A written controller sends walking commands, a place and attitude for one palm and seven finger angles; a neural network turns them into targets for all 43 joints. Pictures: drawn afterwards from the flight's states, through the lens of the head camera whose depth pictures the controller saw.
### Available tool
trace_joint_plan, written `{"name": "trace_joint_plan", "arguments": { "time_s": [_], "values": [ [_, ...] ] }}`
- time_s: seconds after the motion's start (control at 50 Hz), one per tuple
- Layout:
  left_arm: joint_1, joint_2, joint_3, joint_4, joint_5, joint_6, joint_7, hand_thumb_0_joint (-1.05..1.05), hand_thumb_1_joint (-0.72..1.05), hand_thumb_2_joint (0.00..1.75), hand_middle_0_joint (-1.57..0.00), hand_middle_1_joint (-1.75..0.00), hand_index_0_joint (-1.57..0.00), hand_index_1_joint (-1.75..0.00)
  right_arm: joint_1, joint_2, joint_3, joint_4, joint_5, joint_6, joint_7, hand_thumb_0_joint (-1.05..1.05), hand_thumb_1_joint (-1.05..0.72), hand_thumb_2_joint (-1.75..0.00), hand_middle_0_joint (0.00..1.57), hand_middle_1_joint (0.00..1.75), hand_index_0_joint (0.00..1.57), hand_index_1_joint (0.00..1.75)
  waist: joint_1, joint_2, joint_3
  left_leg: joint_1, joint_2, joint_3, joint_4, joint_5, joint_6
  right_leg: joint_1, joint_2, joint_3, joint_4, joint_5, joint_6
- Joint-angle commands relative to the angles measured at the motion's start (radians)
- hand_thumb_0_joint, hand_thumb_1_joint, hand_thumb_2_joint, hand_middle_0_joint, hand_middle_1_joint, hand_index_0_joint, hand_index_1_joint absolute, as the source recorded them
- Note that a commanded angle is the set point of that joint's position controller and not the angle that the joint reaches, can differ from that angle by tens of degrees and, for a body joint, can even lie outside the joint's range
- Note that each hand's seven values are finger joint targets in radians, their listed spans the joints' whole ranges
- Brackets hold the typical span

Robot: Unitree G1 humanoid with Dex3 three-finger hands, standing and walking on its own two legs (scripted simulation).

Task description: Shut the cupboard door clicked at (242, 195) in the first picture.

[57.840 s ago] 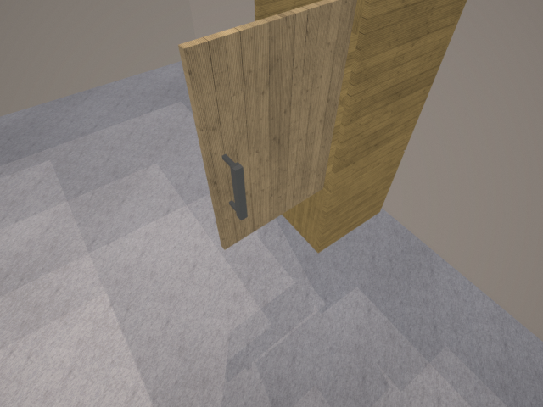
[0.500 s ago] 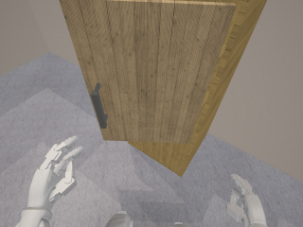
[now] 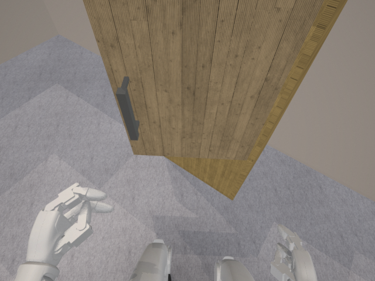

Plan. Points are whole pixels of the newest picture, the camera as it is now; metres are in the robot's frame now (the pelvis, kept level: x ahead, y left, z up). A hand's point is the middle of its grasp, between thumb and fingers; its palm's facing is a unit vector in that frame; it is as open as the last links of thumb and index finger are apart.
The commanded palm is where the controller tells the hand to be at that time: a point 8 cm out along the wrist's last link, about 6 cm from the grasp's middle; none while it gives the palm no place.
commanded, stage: raise the hand and make a fist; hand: left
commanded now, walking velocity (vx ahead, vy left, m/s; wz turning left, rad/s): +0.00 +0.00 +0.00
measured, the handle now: (130, 110) +0.49 +0.19 +0.04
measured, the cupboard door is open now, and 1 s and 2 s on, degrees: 33 33 33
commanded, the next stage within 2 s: bring the fist close to the handle in 1.12 s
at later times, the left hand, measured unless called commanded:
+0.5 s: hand (83, 228) +0.21 +0.21 +0.04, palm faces +0.03 -1.00 -0.03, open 3.0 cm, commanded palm +0.19 +0.26 +0.05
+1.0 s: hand (98, 218) +0.23 +0.19 +0.04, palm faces +0.02 -1.00 -0.03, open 3.1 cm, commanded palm +0.20 +0.24 +0.05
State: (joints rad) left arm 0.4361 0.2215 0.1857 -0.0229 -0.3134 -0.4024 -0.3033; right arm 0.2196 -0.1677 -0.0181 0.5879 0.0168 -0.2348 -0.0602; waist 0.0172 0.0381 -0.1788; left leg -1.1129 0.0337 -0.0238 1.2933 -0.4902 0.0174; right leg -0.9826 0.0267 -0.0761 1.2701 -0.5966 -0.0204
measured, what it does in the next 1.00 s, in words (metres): stands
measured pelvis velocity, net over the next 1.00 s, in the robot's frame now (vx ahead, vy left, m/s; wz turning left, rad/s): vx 0.00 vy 0.00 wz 0.01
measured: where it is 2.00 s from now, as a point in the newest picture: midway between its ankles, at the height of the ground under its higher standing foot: outside the picture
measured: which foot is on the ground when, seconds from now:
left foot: down 0.00-1.00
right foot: down 0.00-1.00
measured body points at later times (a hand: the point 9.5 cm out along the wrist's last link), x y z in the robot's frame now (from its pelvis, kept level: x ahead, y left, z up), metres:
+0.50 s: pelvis +0.00 +0.02 +0.00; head +0.06 +0.05 +0.44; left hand +0.20 +0.26 +0.05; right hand +0.21 -0.20 -0.06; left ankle +0.07 +0.11 -0.62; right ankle +0.01 -0.11 -0.62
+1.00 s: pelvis +0.00 +0.00 +0.00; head +0.07 +0.01 +0.44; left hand +0.22 +0.24 +0.05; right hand +0.19 -0.24 -0.08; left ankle +0.07 +0.11 -0.62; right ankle +0.01 -0.11 -0.62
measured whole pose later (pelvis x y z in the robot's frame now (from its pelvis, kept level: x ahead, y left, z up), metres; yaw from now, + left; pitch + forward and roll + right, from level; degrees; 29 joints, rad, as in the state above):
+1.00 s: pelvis +0.00 +0.00 +0.00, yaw +0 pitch +18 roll -4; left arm 0.39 0.23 0.13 -0.01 -0.27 -0.43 -0.22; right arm 0.24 -0.23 0.00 0.51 0.01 -0.15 -0.05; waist 0.00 0.04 -0.19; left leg -1.13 0.03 -0.04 1.32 -0.51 0.02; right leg -0.99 0.03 -0.09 1.29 -0.61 -0.02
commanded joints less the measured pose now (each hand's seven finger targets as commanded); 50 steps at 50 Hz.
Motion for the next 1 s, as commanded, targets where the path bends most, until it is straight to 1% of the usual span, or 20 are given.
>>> {"name": "trace_joint_plan", "arguments": {
  "time_s": [0.0, 0.02, 0.06, 0.1, 0.14, 0.18, 0.22, 0.24, 0.28, 0.32, 0.36, 0.4, 0.54, 0.56, 0.6, 0.72, 0.74, 0.82, 0.84, 0.98],
  "values": [
    [0.046, 0.079, 0.033, -0.188, 0.003, -0.111, 0.049, 0.00, 0.90, 0.90, -0.93, -1.10, -0.93, -1.10, -0.077, -0.170, -0.057, -0.188, 0.001, -0.044, 0.002, 0.00, -0.90, -0.90, 0.20, 0.30, 0.20, 0.30, 0.010, -0.013, -0.197, 0.263, -0.014, -0.065, -0.204, 0.123, 0.003, 0.024, 0.011, 0.013, -0.175, 0.123, -0.011],
    [0.042, 0.075, 0.014, -0.190, 0.012, -0.115, 0.051, 0.00, 0.90, 0.90, -0.95, -1.12, -0.95, -1.12, -0.074, -0.175, -0.054, -0.196, 0.000, -0.041, 0.003, 0.00, -0.90, -0.90, 0.20, 0.30, 0.20, 0.30, 0.003, 0.000, -0.180, 0.260, -0.012, -0.071, -0.216, 0.085, 0.002, 0.007, 0.011, 0.009, -0.175, 0.097, -0.012],
    [0.014, 0.090, 0.003, -0.222, 0.022, -0.125, 0.055, 0.00, 0.90, 0.90, -0.99, -1.16, -0.99, -1.16, -0.067, -0.185, -0.052, -0.204, -0.002, -0.037, 0.002, 0.00, -0.90, -0.90, 0.20, 0.30, 0.20, 0.30, -0.005, 0.023, -0.197, 0.275, -0.012, -0.085, -0.224, 0.056, 0.001, -0.008, 0.011, 0.006, -0.167, 0.092, -0.015],
    [0.016, 0.099, 0.006, -0.247, 0.026, -0.132, 0.059, 0.00, 0.90, 0.90, -1.02, -1.20, -1.02, -1.20, -0.058, -0.189, -0.050, -0.211, -0.003, -0.035, 0.001, 0.00, -0.90, -0.90, 0.20, 0.30, 0.20, 0.30, -0.001, 0.037, -0.219, 0.297, -0.007, -0.097, -0.236, 0.047, -0.005, -0.016, 0.011, -0.001, -0.154, 0.096, -0.018],
    [0.005, 0.121, 0.020, -0.250, 0.029, -0.125, 0.067, 0.00, 0.90, 0.90, -1.06, -1.24, -1.06, -1.24, -0.056, -0.192, -0.048, -0.217, -0.004, -0.025, 0.001, 0.00, -0.90, -0.90, 0.20, 0.30, 0.20, 0.30, 0.002, 0.045, -0.208, 0.288, -0.010, -0.105, -0.244, 0.026, -0.005, -0.016, 0.016, 0.000, -0.156, 0.091, -0.021],
    [0.012, 0.106, 0.011, -0.260, 0.029, -0.123, 0.071, 0.00, 0.90, 0.90, -1.10, -1.28, -1.10, -1.28, -0.056, -0.192, -0.047, -0.223, -0.003, -0.018, 0.001, 0.00, -0.90, -0.90, 0.20, 0.30, 0.20, 0.30, 0.001, 0.049, -0.214, 0.306, -0.009, -0.104, -0.247, 0.033, -0.009, -0.017, 0.016, -0.005, -0.155, 0.101, -0.020],
    [0.008, 0.103, -0.003, -0.290, 0.034, -0.121, 0.079, 0.00, 0.90, 0.90, -1.13, -1.32, -1.13, -1.32, -0.053, -0.193, -0.044, -0.229, -0.003, -0.013, 0.005, 0.00, -0.90, -0.90, 0.20, 0.30, 0.20, 0.30, 0.000, 0.095, -0.232, 0.335, -0.007, -0.112, -0.255, 0.034, -0.013, -0.026, 0.015, -0.009, -0.151, 0.106, -0.021],
    [-0.001, 0.120, 0.014, -0.284, 0.035, -0.112, 0.085, 0.00, 0.90, 0.90, -1.15, -1.34, -1.15, -1.34, -0.049, -0.193, -0.043, -0.230, -0.005, -0.009, 0.005, 0.00, -0.90, -0.90, 0.20, 0.30, 0.20, 0.30, 0.002, 0.084, -0.230, 0.323, -0.008, -0.119, -0.260, 0.026, -0.013, -0.017, 0.018, -0.009, -0.147, 0.106, -0.023],
    [0.007, 0.097, -0.010, -0.268, 0.042, -0.098, 0.088, 0.00, 0.90, 0.90, -1.19, -1.38, -1.19, -1.38, -0.049, -0.195, -0.041, -0.239, -0.003, 0.000, 0.006, 0.00, -0.90, -0.90, 0.20, 0.30, 0.20, 0.30, -0.007, 0.073, -0.210, 0.324, -0.006, -0.122, -0.268, 0.000, -0.016, -0.030, 0.018, -0.015, -0.153, 0.094, -0.020],
    [-0.003, 0.097, -0.019, -0.253, 0.047, -0.082, 0.090, 0.00, 0.90, 0.90, -1.23, -1.42, -1.23, -1.42, -0.048, -0.196, -0.035, -0.244, -0.003, 0.008, 0.008, 0.00, -0.90, -0.90, 0.20, 0.30, 0.20, 0.30, -0.012, 0.080, -0.180, 0.306, -0.010, -0.121, -0.275, -0.032, -0.014, -0.029, 0.018, -0.014, -0.163, 0.082, -0.020],
    [-0.007, 0.106, -0.014, -0.246, 0.054, -0.073, 0.093, 0.00, 0.90, 0.90, -1.26, -1.46, -1.26, -1.46, -0.045, -0.199, -0.034, -0.250, -0.003, 0.014, 0.007, 0.00, -0.90, -0.90, 0.20, 0.30, 0.20, 0.30, -0.014, 0.061, -0.183, 0.300, -0.009, -0.120, -0.276, -0.043, -0.012, -0.023, 0.019, -0.013, -0.169, 0.074, -0.019],
    [-0.029, 0.111, -0.014, -0.260, 0.052, -0.070, 0.095, 0.00, 0.90, 0.90, -1.30, -1.50, -1.30, -1.50, -0.044, -0.199, -0.030, -0.254, -0.004, 0.015, 0.008, 0.00, -0.90, -0.90, 0.20, 0.30, 0.20, 0.30, -0.015, 0.083, -0.184, 0.304, -0.011, -0.122, -0.277, -0.050, -0.014, -0.023, 0.019, -0.011, -0.171, 0.074, -0.020],
    [-0.046, 0.130, 0.015, -0.232, 0.043, -0.080, 0.096, 0.00, 0.90, 0.90, -1.30, -1.50, -1.30, -1.50, -0.035, -0.199, -0.025, -0.248, -0.008, 0.017, 0.009, 0.00, -0.90, -0.90, 0.20, 0.30, 0.20, 0.30, -0.009, 0.062, -0.201, 0.280, -0.016, -0.101, -0.243, 0.008, -0.008, 0.008, 0.023, -0.001, -0.176, 0.095, -0.023],
    [-0.050, 0.116, 0.002, -0.225, 0.044, -0.082, 0.092, 0.00, 0.90, 0.90, -1.30, -1.50, -1.30, -1.50, -0.036, -0.198, -0.027, -0.247, -0.007, 0.017, 0.009, 0.00, -0.90, -0.90, 0.20, 0.30, 0.20, 0.30, -0.017, 0.045, -0.208, 0.283, -0.016, -0.094, -0.234, 0.024, -0.006, 0.007, 0.020, -0.001, -0.178, 0.103, -0.020],
    [-0.065, 0.118, -0.001, -0.222, 0.039, -0.083, 0.086, 0.00, 0.90, 0.90, -1.30, -1.50, -1.30, -1.50, -0.036, -0.199, -0.025, -0.245, -0.006, 0.017, 0.009, 0.00, -0.90, -0.90, 0.20, 0.30, 0.20, 0.30, -0.019, 0.055, -0.203, 0.271, -0.017, -0.085, -0.223, 0.022, -0.004, 0.005, 0.019, 0.007, -0.184, 0.094, -0.020],
    [-0.075, 0.131, 0.014, -0.216, 0.029, -0.087, 0.080, 0.00, 0.90, 0.90, -1.30, -1.50, -1.30, -1.50, -0.030, -0.197, -0.029, -0.239, -0.003, 0.016, 0.007, 0.00, -0.90, -0.90, 0.20, 0.30, 0.20, 0.30, -0.013, 0.033, -0.225, 0.257, -0.021, -0.063, -0.199, 0.073, 0.002, 0.040, 0.017, 0.026, -0.195, 0.109, -0.018],
    [-0.064, 0.138, 0.026, -0.210, 0.027, -0.083, 0.082, 0.00, 0.90, 0.90, -1.30, -1.50, -1.30, -1.50, -0.029, -0.196, -0.029, -0.237, -0.002, 0.017, 0.006, 0.00, -0.90, -0.90, 0.20, 0.30, 0.20, 0.30, -0.004, 0.039, -0.227, 0.251, -0.024, -0.060, -0.195, 0.088, 0.003, 0.053, 0.019, 0.030, -0.194, 0.119, -0.021],
    [-0.061, 0.120, 0.012, -0.199, 0.027, -0.081, 0.087, 0.00, 0.90, 0.90, -1.30, -1.50, -1.30, -1.50, -0.033, -0.192, -0.031, -0.236, 0.000, 0.023, 0.008, 0.00, -0.90, -0.90, 0.20, 0.30, 0.20, 0.30, -0.014, 0.016, -0.215, 0.243, -0.024, -0.049, -0.184, 0.096, 0.004, 0.051, 0.015, 0.037, -0.203, 0.123, -0.014],
    [-0.057, 0.132, 0.028, -0.185, 0.026, -0.080, 0.087, 0.00, 0.90, 0.90, -1.30, -1.50, -1.30, -1.50, -0.030, -0.192, -0.034, -0.233, -0.001, 0.025, 0.006, 0.00, -0.90, -0.90, 0.20, 0.30, 0.20, 0.30, -0.009, 0.002, -0.214, 0.228, -0.025, -0.047, -0.177, 0.106, 0.006, 0.065, 0.017, 0.044, -0.204, 0.130, -0.015],
    [-0.079, 0.123, 0.014, -0.190, 0.025, -0.100, 0.082, 0.00, 0.90, 0.90, -1.30, -1.50, -1.30, -1.50, -0.029, -0.189, -0.033, -0.234, -0.001, 0.032, 0.005, 0.00, -0.90, -0.90, 0.20, 0.30, 0.20, 0.30, -0.015, -0.002, -0.222, 0.211, -0.026, -0.030, -0.147, 0.131, 0.009, 0.083, 0.008, 0.072, -0.208, 0.156, -0.011]
  ]
}}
